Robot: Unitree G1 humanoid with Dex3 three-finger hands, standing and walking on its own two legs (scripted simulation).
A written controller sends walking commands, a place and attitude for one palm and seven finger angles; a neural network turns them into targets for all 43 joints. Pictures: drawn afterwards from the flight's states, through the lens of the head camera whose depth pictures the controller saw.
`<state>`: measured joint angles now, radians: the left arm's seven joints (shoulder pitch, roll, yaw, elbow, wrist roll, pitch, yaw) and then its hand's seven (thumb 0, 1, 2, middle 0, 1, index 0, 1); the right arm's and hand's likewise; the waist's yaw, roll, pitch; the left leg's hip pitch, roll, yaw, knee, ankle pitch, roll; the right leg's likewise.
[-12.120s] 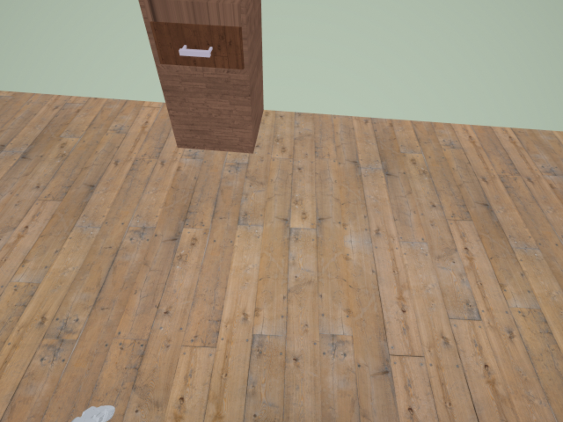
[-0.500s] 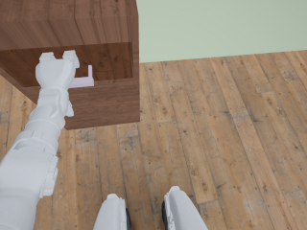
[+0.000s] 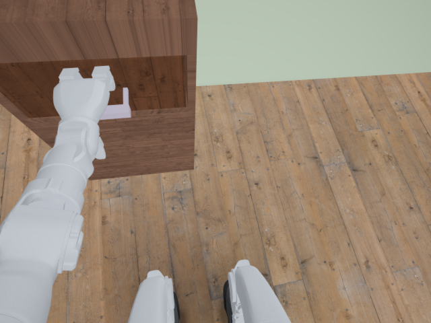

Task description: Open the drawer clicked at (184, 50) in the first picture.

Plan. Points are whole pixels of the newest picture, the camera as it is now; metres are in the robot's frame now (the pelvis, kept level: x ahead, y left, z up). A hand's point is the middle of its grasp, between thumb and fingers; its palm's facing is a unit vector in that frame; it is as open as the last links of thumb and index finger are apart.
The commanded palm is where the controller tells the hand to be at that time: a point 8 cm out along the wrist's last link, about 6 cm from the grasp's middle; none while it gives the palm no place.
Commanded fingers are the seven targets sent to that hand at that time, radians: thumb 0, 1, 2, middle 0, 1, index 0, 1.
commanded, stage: move the hooked fingers above the handle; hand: left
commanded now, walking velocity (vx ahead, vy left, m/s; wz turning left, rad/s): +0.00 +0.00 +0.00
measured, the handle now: (98, 103) +0.58 +0.20 -0.08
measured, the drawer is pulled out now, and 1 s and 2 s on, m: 0.00 0.00 0.00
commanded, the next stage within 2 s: lower the fingers behind the handle in 0.02 s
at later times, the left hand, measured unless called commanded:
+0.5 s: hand (94, 121) +0.52 +0.20 -0.06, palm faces -0.04 -0.02 -1.00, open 13.8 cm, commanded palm +0.51 +0.18 +0.00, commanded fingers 0.00 -0.50 0.30 -0.30 -1.20 -0.30 -1.20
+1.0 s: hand (102, 129) +0.52 +0.19 -0.09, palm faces -0.07 -0.01 -1.00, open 13.8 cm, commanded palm +0.51 +0.18 -0.03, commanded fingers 0.00 -0.50 0.30 -0.30 -1.20 -0.30 -1.20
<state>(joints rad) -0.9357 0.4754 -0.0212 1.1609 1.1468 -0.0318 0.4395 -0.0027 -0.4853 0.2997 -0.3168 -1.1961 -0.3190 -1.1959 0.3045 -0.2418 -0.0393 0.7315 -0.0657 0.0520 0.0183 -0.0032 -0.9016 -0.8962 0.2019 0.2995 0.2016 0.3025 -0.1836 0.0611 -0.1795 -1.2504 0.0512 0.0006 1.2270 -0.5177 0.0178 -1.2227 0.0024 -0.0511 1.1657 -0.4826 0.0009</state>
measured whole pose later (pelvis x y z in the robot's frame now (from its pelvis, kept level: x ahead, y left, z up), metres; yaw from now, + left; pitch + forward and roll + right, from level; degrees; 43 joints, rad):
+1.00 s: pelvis -0.01 +0.00 -0.04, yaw -1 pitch +35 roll -3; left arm -0.95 0.51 0.01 1.17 1.17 -0.02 0.47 0.00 -0.49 0.30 -0.32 -1.20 -0.32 -1.20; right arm 0.28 -0.24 -0.02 0.73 -0.07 0.04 0.03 0.00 -0.90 -0.90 0.20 0.30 0.20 0.30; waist -0.19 0.07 -0.19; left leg -1.45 0.06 -0.01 1.41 -0.57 0.02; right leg -1.42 0.01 -0.05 1.35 -0.53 0.00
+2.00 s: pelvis -0.02 +0.00 -0.07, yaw -2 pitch +36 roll -4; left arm -0.98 0.53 0.01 1.12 1.16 -0.02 0.44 0.00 -0.35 0.36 -0.30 -1.21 -0.32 -1.21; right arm 0.29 -0.24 -0.01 0.72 -0.06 0.03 0.03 0.00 -0.90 -0.90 0.20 0.30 0.20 0.30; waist -0.19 0.07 -0.19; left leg -1.54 0.06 -0.01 1.51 -0.59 0.02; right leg -1.52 0.01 -0.05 1.44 -0.55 0.00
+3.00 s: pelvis -0.01 +0.00 -0.05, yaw -2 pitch +35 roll -3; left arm -0.88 0.50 0.02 1.04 1.14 -0.02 0.45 0.00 0.75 0.78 -0.32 -1.35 -0.35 -1.35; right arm 0.28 -0.24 -0.03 0.72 -0.06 0.05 0.03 0.00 -0.90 -0.90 0.20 0.30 0.20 0.30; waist -0.16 0.07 -0.19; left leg -1.47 0.07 0.02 1.46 -0.61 0.02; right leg -1.46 0.02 -0.02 1.40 -0.56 0.01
